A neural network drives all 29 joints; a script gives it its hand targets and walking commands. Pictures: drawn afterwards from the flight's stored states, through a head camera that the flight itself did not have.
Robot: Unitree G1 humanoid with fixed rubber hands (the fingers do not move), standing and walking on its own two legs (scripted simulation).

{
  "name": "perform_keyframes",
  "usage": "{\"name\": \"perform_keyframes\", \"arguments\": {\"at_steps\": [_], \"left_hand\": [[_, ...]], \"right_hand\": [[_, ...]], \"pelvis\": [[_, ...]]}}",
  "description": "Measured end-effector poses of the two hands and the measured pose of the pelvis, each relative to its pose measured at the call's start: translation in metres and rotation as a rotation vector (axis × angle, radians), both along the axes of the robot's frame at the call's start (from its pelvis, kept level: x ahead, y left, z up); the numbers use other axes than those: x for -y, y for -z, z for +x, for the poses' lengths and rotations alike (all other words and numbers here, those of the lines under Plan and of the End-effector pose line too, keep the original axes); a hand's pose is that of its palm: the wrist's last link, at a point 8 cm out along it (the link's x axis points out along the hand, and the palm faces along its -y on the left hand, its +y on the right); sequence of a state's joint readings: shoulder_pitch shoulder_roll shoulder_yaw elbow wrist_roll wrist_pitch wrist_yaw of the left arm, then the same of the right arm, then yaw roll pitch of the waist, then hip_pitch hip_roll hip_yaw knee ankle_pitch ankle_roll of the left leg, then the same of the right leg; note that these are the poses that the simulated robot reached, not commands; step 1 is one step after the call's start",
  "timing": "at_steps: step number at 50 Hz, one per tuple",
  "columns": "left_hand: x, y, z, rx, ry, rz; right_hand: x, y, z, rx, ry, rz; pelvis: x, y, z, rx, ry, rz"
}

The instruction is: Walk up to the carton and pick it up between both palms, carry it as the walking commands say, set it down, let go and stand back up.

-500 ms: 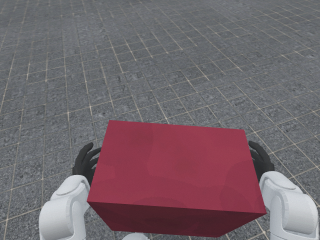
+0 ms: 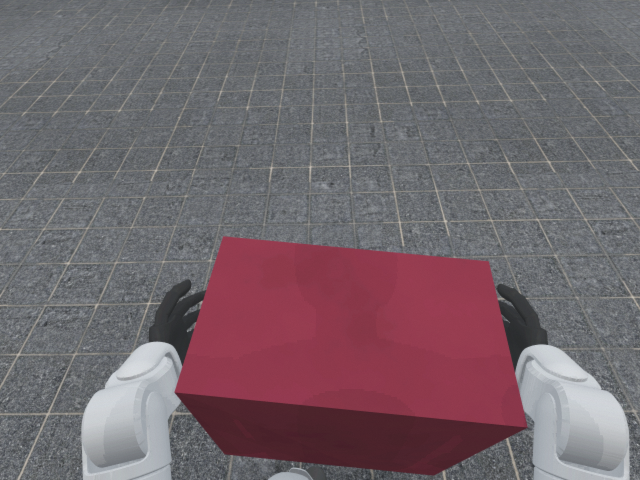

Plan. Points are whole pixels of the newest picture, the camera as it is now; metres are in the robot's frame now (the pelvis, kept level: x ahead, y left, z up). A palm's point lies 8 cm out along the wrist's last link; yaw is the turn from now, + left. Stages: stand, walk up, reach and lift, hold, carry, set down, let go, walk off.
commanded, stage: carry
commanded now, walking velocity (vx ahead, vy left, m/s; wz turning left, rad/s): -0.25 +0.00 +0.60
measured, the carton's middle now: (340, 369) +0.26 +0.00 +0.00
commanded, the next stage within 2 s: none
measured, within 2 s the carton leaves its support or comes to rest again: neither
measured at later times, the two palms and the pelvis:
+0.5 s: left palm out of the picture -0.03 +0.34 +0.06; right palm out of the picture +0.12 -0.02 +0.07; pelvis -0.18 +0.06 +0.00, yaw +19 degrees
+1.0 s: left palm out of the picture -0.25 +0.35 +0.08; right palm out of the picture -0.02 +0.04 +0.08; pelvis -0.35 +0.07 -0.01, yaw +33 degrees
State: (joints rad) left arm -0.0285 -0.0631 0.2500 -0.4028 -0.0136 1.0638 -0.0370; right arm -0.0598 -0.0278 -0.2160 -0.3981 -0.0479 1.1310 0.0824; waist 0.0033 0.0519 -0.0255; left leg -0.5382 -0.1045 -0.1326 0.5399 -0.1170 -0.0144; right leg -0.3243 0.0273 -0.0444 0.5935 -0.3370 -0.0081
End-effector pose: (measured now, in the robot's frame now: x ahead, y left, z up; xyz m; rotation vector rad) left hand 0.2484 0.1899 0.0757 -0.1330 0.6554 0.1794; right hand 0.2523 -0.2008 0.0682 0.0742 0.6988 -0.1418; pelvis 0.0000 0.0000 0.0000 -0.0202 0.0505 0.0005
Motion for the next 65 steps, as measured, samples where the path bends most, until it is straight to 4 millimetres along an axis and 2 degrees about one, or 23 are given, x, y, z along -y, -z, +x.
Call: {"name": "perform_keyframes", "arguments": {"at_steps": [4,9,12,15,19,23,28,34,37,40,44,48,50,52,56,60,65], "left_hand": [[-0.008,-0.011,-0.039,-0.023,-0.044,0.005],[-0.032,-0.023,-0.078,0.011,-0.109,0.009],[-0.055,-0.020,-0.106,0.027,-0.153,0.009],[-0.085,-0.005,-0.142,0.031,-0.206,0.003],[-0.122,0.015,-0.206,-0.046,-0.294,-0.029],[-0.141,0.017,-0.258,-0.047,-0.373,-0.056],[-0.147,0.010,-0.297,0.005,-0.410,-0.049],[-0.132,0.001,-0.331,0.014,-0.408,-0.009],[-0.123,-0.004,-0.356,-0.015,-0.419,-0.001],[-0.122,-0.013,-0.384,-0.015,-0.451,0.003],[-0.130,-0.020,-0.422,0.004,-0.502,0.010],[-0.150,-0.011,-0.468,0.018,-0.561,0.014],[-0.163,0.000,-0.495,0.010,-0.591,0.008],[-0.172,0.009,-0.525,-0.024,-0.625,-0.011],[-0.178,0.010,-0.571,-0.030,-0.677,-0.042],[-0.176,0.001,-0.590,0.003,-0.674,-0.029],[-0.166,-0.007,-0.588,0.019,-0.621,-0.001]], "right_hand": [[-0.009,-0.007,-0.024,-0.023,-0.033,0.018],[-0.035,-0.018,-0.037,0.011,-0.103,0.016],[-0.060,-0.021,-0.044,0.028,-0.160,-0.002],[-0.096,-0.014,-0.057,0.033,-0.219,-0.015],[-0.141,0.003,-0.091,-0.048,-0.278,-0.011],[-0.168,0.003,-0.119,-0.053,-0.343,-0.024],[-0.180,-0.008,-0.143,0.001,-0.395,-0.034],[-0.166,-0.005,-0.176,0.015,-0.414,-0.010],[-0.159,-0.005,-0.197,-0.015,-0.428,-0.003],[-0.162,-0.010,-0.216,-0.017,-0.451,0.011],[-0.181,-0.017,-0.235,0.005,-0.509,0.009],[-0.216,-0.017,-0.256,0.025,-0.584,-0.008],[-0.237,-0.010,-0.272,0.017,-0.615,-0.014],[-0.253,-0.003,-0.292,-0.022,-0.635,-0.016],[-0.268,-0.004,-0.326,-0.036,-0.670,-0.028],[-0.266,-0.013,-0.345,0.005,-0.683,-0.037],[-0.244,-0.015,-0.358,0.027,-0.645,-0.027]], "pelvis": [[-0.006,-0.011,-0.023,-0.002,-0.049,0.036],[-0.020,-0.013,-0.054,-0.013,-0.103,0.063],[-0.033,-0.007,-0.076,-0.020,-0.153,0.063],[-0.049,0.005,-0.102,-0.024,-0.205,0.057],[-0.058,0.002,-0.134,-0.011,-0.248,0.030],[-0.060,-0.002,-0.162,-0.005,-0.302,0.003],[-0.058,-0.001,-0.195,-0.015,-0.357,-0.003],[-0.047,0.001,-0.233,-0.023,-0.402,-0.006],[-0.045,-0.007,-0.251,-0.016,-0.434,0.010],[-0.046,-0.012,-0.269,-0.018,-0.462,0.038],[-0.050,-0.012,-0.297,-0.021,-0.505,0.059],[-0.062,-0.001,-0.329,-0.028,-0.553,0.048],[-0.065,0.006,-0.347,-0.033,-0.575,0.049],[-0.066,0.004,-0.360,-0.026,-0.580,0.041],[-0.064,-0.003,-0.382,-0.007,-0.599,0.018],[-0.060,-0.005,-0.400,-0.004,-0.609,0.012],[-0.054,-0.002,-0.416,-0.010,-0.595,0.022]]}}
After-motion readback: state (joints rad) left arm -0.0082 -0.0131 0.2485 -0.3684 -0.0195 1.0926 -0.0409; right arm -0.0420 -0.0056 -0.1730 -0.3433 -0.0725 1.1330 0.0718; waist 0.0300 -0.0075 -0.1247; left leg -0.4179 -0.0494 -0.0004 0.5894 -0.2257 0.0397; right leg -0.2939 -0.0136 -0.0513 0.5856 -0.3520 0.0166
